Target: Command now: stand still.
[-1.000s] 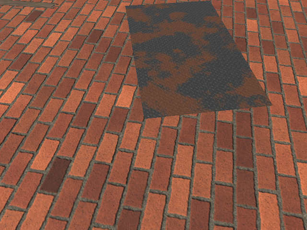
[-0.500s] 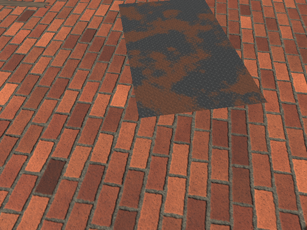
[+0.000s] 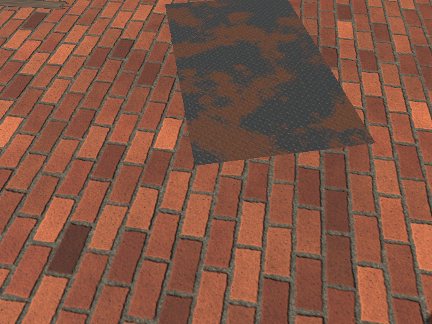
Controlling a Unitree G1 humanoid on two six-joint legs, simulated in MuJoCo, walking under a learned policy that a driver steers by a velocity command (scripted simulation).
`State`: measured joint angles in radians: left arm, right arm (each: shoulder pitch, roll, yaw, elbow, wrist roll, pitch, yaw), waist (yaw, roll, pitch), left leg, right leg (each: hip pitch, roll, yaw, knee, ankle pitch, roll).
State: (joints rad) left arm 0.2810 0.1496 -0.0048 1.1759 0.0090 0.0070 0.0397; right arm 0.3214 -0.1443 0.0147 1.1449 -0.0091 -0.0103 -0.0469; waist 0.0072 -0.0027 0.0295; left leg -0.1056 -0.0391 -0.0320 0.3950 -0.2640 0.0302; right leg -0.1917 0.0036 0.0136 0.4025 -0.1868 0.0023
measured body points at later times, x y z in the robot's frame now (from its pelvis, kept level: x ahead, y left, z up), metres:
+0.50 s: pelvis +0.01 +0.00 +0.00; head +0.01 +0.00 +0.45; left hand -0.02 +0.22 -0.17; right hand -0.03 -0.21 -0.16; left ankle -0.03 +0.10 -0.74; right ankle +0.02 -0.12 -0.74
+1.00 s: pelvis +0.16 -0.05 +0.00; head +0.17 -0.07 +0.45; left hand +0.05 +0.16 -0.14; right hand +0.23 -0.28 -0.15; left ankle +0.21 +0.08 -0.67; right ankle +0.06 -0.11 -0.74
